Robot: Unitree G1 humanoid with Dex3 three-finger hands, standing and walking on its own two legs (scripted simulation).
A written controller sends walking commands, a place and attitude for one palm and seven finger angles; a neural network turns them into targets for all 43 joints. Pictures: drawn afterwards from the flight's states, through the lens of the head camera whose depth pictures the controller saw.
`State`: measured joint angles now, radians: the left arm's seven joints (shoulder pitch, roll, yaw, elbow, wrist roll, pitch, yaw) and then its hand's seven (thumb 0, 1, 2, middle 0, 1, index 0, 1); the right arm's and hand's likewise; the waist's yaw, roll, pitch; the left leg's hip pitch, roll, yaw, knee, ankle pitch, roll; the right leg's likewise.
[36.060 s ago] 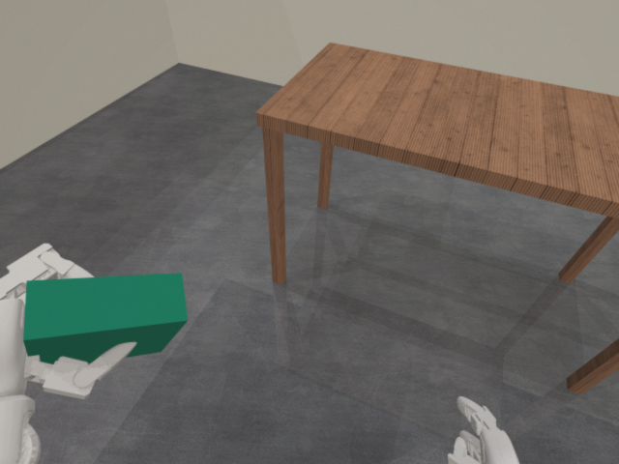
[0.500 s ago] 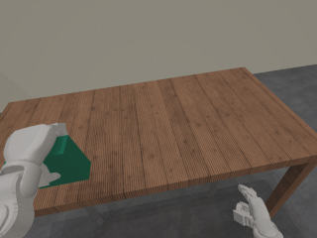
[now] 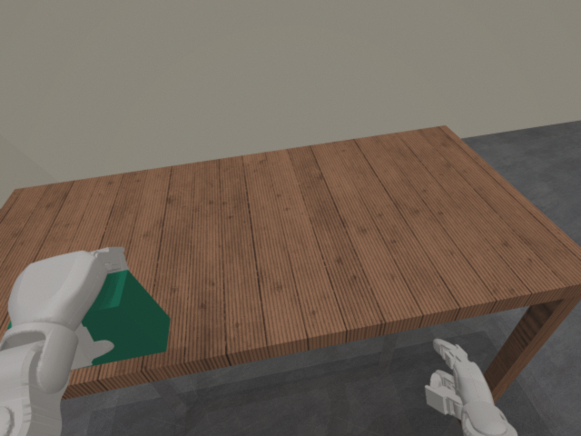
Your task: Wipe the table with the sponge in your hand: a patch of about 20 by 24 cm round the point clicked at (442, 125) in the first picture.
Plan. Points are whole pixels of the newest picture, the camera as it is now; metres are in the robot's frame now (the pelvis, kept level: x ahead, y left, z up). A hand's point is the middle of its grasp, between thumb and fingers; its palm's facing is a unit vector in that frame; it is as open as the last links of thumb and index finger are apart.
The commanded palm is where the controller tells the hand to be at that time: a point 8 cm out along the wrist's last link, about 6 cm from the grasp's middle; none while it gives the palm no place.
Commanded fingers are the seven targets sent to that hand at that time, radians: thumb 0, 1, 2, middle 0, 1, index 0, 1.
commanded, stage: bring the sponge back beside the body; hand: left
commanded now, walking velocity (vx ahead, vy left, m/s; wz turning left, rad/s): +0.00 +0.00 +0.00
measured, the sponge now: (108, 330) +0.19 +0.28 +0.09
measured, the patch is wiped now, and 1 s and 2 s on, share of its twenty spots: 1.00 1.00 1.00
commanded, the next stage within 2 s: step back with the hand held close in 0.42 s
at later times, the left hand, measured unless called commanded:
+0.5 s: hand (93, 309) +0.19 +0.28 +0.14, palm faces +0.10 -0.10 -0.99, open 8.9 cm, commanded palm +0.16 +0.28 +0.21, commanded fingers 0.00 0.10 1.30 -1.20 -1.60 -1.20 -1.60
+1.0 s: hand (99, 279) +0.21 +0.26 +0.17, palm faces +0.35 -0.83 -0.44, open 9.0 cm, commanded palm +0.15 +0.30 +0.20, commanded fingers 0.00 0.10 1.30 -1.20 -1.60 -1.20 -1.60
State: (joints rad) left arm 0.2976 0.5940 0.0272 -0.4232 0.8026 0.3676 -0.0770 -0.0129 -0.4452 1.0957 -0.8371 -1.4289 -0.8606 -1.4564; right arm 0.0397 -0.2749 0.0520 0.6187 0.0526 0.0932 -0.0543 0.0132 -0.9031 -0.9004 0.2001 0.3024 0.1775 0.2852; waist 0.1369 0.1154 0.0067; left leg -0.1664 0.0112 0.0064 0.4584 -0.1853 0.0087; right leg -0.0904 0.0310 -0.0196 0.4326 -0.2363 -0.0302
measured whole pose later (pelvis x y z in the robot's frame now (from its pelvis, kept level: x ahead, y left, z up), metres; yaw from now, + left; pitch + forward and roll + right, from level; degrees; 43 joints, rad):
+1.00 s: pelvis -0.01 +0.02 -0.01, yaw -1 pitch +2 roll -1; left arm 0.51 0.44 0.41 -0.59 -0.08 -0.11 0.12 -0.02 -0.45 1.09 -0.84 -1.43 -0.86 -1.46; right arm 0.28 -0.24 0.01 0.58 0.02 -0.01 -0.07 0.01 -0.90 -0.90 0.20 0.30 0.20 0.30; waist -0.02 0.00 -0.02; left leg -0.42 -0.02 0.00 0.63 -0.24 0.04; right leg -0.35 0.01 0.00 0.61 -0.29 0.01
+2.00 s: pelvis -0.17 +0.02 -0.02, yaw -1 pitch +0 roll -3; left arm 0.42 0.38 0.39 -0.63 -0.05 -0.17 0.13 -0.02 -0.45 1.09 -0.84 -1.43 -0.86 -1.46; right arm 0.19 -0.19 0.02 0.58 0.01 -0.13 -0.03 0.01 -0.90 -0.90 0.20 0.30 0.20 0.30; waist 0.02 0.05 0.06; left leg -0.48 0.12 -0.01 0.68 -0.23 -0.04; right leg -0.37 0.06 -0.04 0.59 -0.20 -0.02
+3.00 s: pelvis -0.48 -0.02 -0.03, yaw +0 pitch -3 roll -2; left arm 0.40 0.38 0.35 -0.53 -0.05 -0.12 0.10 -0.02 -0.45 1.09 -0.84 -1.43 -0.86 -1.46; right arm 0.27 -0.22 0.02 0.64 0.03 -0.11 -0.04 0.01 -0.90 -0.90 0.20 0.30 0.20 0.30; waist 0.01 0.06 -0.02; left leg -0.56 0.08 0.00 1.07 -0.39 0.03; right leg -0.33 0.00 -0.13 0.67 -0.29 -0.05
